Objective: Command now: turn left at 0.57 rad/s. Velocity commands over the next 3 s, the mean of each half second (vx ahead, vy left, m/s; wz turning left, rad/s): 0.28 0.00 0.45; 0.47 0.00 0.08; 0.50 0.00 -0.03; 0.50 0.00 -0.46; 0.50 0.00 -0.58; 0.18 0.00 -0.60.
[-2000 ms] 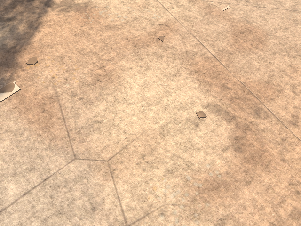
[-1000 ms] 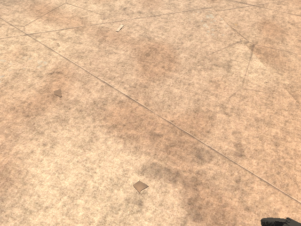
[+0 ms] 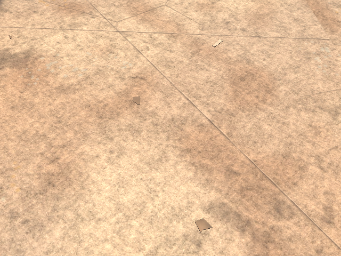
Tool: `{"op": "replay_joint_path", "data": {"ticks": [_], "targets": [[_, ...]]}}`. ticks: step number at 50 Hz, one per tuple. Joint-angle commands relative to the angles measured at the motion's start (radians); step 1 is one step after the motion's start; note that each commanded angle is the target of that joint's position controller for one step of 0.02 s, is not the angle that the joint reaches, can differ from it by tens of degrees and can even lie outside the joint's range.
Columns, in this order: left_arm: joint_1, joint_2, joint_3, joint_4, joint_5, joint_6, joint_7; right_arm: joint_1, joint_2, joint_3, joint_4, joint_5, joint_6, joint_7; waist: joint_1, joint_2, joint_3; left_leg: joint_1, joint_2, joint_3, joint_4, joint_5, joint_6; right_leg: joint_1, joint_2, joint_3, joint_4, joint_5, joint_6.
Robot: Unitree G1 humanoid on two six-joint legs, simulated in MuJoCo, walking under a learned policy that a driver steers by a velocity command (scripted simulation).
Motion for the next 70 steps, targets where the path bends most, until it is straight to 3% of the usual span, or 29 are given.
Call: {"op": "replay_joint_path", "data": {"ticks": [1, 6, 7, 8, 9, 11, 14, 21, 24, 27, 28, 29, 30, 31, 32, 33, 35, 39, 44, 50, 52, 54, 55, 56, 57, 58, 60, 63, 70], "targets": [[-0.034, 0.087, 0.02, -0.078, -0.005, -0.031, -0.01, -0.022, -0.178, -0.053, -0.079, 0.0, -0.004, 0.001, -0.011, 0.159, -0.096, 0.119, 0.25, -0.332, -0.12, 0.096, 0.159, 0.001, 0.018, -0.002, -0.077, -0.024, -0.008], [0.062, 0.09, 0.03, -0.058, -0.023, -0.061, -0.032, -0.046, -0.145, -0.04, -0.091, 0.02, 0.003, 0.002, 0.054, 0.149, -0.084, -0.035, 0.152, -0.373, -0.105, -0.36, 0.104, 0.302, 0.017, -0.045, -0.427, 0.086, -0.084], [0.131, 0.136, 0.043, -0.048, -0.012, -0.065, -0.028, -0.03, -0.101, -0.027, -0.095, 0.017, -0.002, 0.001, 0.072, 0.066, -0.115, -0.177, 0.099, -0.301, 0.039, -0.463, 0.048, 0.472, -0.125, 0.068, -0.461, 0.031, -0.139], [0.198, 0.203, 0.051, -0.04, 0.012, -0.064, -0.023, -0.015, -0.043, -0.012, -0.11, 0.02, -0.011, 0.002, 0.067, -0.142, -0.125, -0.363, -0.039, -0.067, 0.322, -0.456, -0.011, 0.561, -0.314, 0.332, -0.544, -0.2, -0.237], [0.188, 0.233, 0.061, -0.036, 0.039, -0.077, -0.037, -0.071, -0.109, -0.029, -0.155, 0.015, -0.031, 0.006, 0.059, -0.23, -0.021, -0.509, 0.018, -0.038, 0.473, -0.382, -0.025, 0.451, -0.428, 0.552, -0.618, -0.339, -0.329], [0.088, 0.135, 0.034, -0.067, 0.007, -0.083, -0.022, -0.031, -0.167, -0.05, -0.112, 0.007, -0.036, 0.016, 0.027, -0.162, 0.035, -0.532, 0.084, -0.014, 0.596, -0.224, -0.064, 0.425, -0.34, 0.376, -0.622, -0.304, -0.277], [0.145, 0.11, 0.015, -0.051, 0.006, -0.086, -0.015, -0.027, -0.092, -0.032, -0.094, 0.005, -0.052, 0.033, 0.052, -0.116, 0.031, -0.514, 0.101, 0.025, 0.664, -0.075, -0.094, 0.409, -0.267, 0.203, -0.641, -0.118, -0.247], [0.208, 0.16, 0.021, -0.011, -0.011, -0.088, -0.034, -0.157, -0.02, 0.004, -0.122, 0.007, -0.088, 0.056, 0.099, -0.132, 0.053, -0.332, 0.142, 0.155, 0.285, 0.063, -0.108, 0.346, -0.234, 0.001, -0.666, 0.125, -0.261], [0.249, 0.188, 0.026, 0.013, -0.028, -0.082, -0.045, -0.179, -0.036, 0.003, -0.13, 0.019, -0.095, 0.069, 0.106, -0.142, 0.062, -0.225, 0.13, 0.185, 0.169, 0.012, -0.08, 0.346, -0.27, -0.002, -0.645, 0.142, -0.264], [0.233, 0.196, 0.023, 0.029, -0.038, -0.069, -0.048, -0.055, -0.081, -0.021, -0.101, 0.022, -0.098, 0.068, 0.008, -0.134, 0.018, -0.005, 0.086, 0.217, 0.039, 0.024, -0.015, 0.346, -0.282, -0.025, -0.52, 0.358, -0.234], [0.246, 0.163, 0.011, 0.036, -0.034, -0.069, -0.047, 0.079, -0.126, -0.046, -0.059, 0.019, -0.096, 0.059, -0.055, -0.091, -0.069, 0.193, 0.072, 0.215, 0.014, 0.032, 0.016, 0.308, -0.229, -0.092, -0.334, 0.514, -0.202], [0.241, 0.103, -0.015, 0.011, -0.01, -0.074, -0.046, 0.261, -0.189, -0.065, -0.033, 0.007, -0.091, 0.045, -0.136, 0.028, -0.225, 0.479, 0.244, 0.013, 0.02, -0.011, 0.073, 0.13, -0.176, -0.152, -0.011, 0.353, -0.151], [0.301, 0.002, -0.047, -0.038, -0.005, -0.097, -0.046, 0.312, -0.302, -0.078, -0.021, -0.005, -0.091, 0.046, -0.082, 0.349, -0.332, 0.7, 0.484, -0.501, -0.124, -0.204, 0.237, -0.226, -0.006, -0.136, 0.338, -0.192, -0.091], [0.24, 0.117, -0.019, -0.027, -0.03, -0.114, -0.046, 0.302, -0.201, -0.054, -0.021, -0.001, -0.102, 0.051, -0.118, 0.223, -0.298, 0.641, 0.479, -0.574, -0.202, -0.305, 0.237, -0.327, -0.042, -0.014, 0.468, -0.21, -0.097], [0.173, 0.152, -0.008, -0.049, -0.047, -0.121, -0.051, 0.238, -0.158, -0.035, -0.021, -0.001, -0.107, 0.052, -0.094, 0.191, -0.174, 0.546, 0.451, -0.432, -0.2, -0.259, 0.202, -0.38, -0.092, -0.029, 0.486, -0.125, -0.12], [0.142, 0.136, -0.013, -0.048, -0.035, -0.12, -0.049, 0.179, -0.127, -0.024, -0.025, -0.002, -0.108, 0.054, -0.067, 0.118, -0.115, 0.433, 0.403, -0.319, -0.208, -0.169, 0.181, -0.347, -0.13, -0.046, 0.447, -0.037, -0.125], [0.146, 0.112, -0.012, -0.042, -0.013, -0.108, -0.055, 0.102, -0.084, -0.009, -0.03, -0.014, -0.11, 0.056, -0.008, 0.116, -0.045, 0.269, 0.335, -0.185, -0.263, -0.014, 0.165, -0.26, -0.17, -0.043, 0.36, 0.072, -0.115], [0.131, 0.072, -0.023, -0.037, -0.002, -0.079, -0.057, 0.098, -0.097, -0.015, 0.005, -0.006, -0.132, 0.049, 0.027, 0.074, -0.001, 0.19, 0.312, -0.055, -0.33, 0.199, 0.18, -0.253, -0.166, -0.064, 0.243, 0.182, -0.074], [-0.06, 0.035, -0.045, -0.085, -0.006, -0.094, -0.073, 0.156, -0.126, -0.019, 0.057, 0.002, -0.124, 0.032, -0.032, 0.063, 0.049, 0.177, 0.267, 0.068, -0.35, 0.242, 0.136, -0.2, -0.121, -0.105, -0.105, 0.439, -0.07], [-0.191, 0.056, -0.042, -0.141, -0.014, -0.107, -0.107, 0.245, -0.155, -0.028, 0.124, 0.016, -0.102, 0.024, -0.053, 0.061, 0.07, 0.364, 0.344, 0.055, -0.275, 0.298, 0.111, -0.196, -0.078, -0.104, -0.282, 0.389, -0.129], [-0.138, 0.083, -0.03, -0.135, -0.011, -0.106, -0.107, 0.236, -0.172, -0.033, 0.13, 0.014, -0.091, 0.019, -0.015, 0.09, 0.021, 0.415, 0.345, 0.062, -0.185, 0.53, 0.089, -0.099, -0.039, -0.134, -0.293, 0.3, -0.158], [0.102, 0.152, 0.007, -0.075, -0.007, -0.101, -0.09, 0.216, -0.166, -0.026, 0.125, 0.006, -0.078, 0.012, 0.113, 0.096, -0.148, 0.349, 0.277, 0.118, 0.121, 0.777, 0.044, 0.261, 0.001, -0.174, -0.301, 0.31, -0.216], [0.284, 0.225, 0.023, -0.045, 0.003, -0.094, -0.076, 0.235, -0.113, -0.003, 0.099, -0.021, -0.079, 0.008, 0.166, -0.022, -0.31, 0.117, 0.215, 0.149, 0.45, 0.447, 0.01, 0.598, -0.197, 0.052, -0.248, 0.363, -0.281], [0.307, 0.269, 0.03, -0.026, 0.004, -0.096, -0.086, 0.392, 0.015, 0.032, 0.097, -0.006, -0.099, 0.023, 0.07, -0.294, -0.454, -0.265, 0.021, 0.086, 0.78, -0.358, -0.049, 0.909, -0.41, 0.57, -0.378, 0.08, -0.444], [0.3, 0.167, 0.006, -0.034, -0.011, -0.094, -0.084, 0.293, -0.101, 0.009, 0.107, 0.015, -0.118, 0.029, 0.129, -0.184, -0.403, -0.376, 0.064, -0.018, 0.866, -0.382, -0.04, 0.875, -0.384, 0.62, -0.476, -0.048, -0.402], [0.231, 0.141, -0.004, -0.038, -0.011, -0.092, -0.077, 0.179, -0.14, -0.003, 0.069, 0.038, -0.128, 0.034, 0.122, -0.129, -0.236, -0.435, 0.113, 0.021, 0.862, -0.297, -0.034, 0.737, -0.356, 0.458, -0.498, -0.01, -0.361], [0.126, 0.112, -0.013, -0.047, 0.005, -0.093, -0.076, 0.098, -0.12, -0.002, 0.053, 0.012, -0.133, 0.027, 0.059, -0.011, -0.088, -0.372, 0.193, 0.065, 0.753, -0.155, -0.041, 0.462, -0.288, 0.275, -0.544, 0.218, -0.338], [0.099, 0.09, -0.018, -0.037, 0.008, -0.11, -0.079, 0.163, -0.072, 0.003, 0.073, 0.008, -0.103, 0.025, -0.004, -0.058, -0.075, -0.261, 0.23, 0.068, 0.673, -0.1, -0.061, 0.32, -0.243, 0.159, -0.625, 0.31, -0.352], [0.174, 0.139, -0.006, 0.022, -0.01, -0.1, -0.057, -0.07, -0.029, 0.019, 0.011, -0.008, -0.109, 0.029, 0.054, -0.032, 0.023, -0.311, 0.22, 0.107, 0.27, 0.228, -0.101, 0.295, -0.18, -0.005, -0.682, 0.37, -0.313]]}}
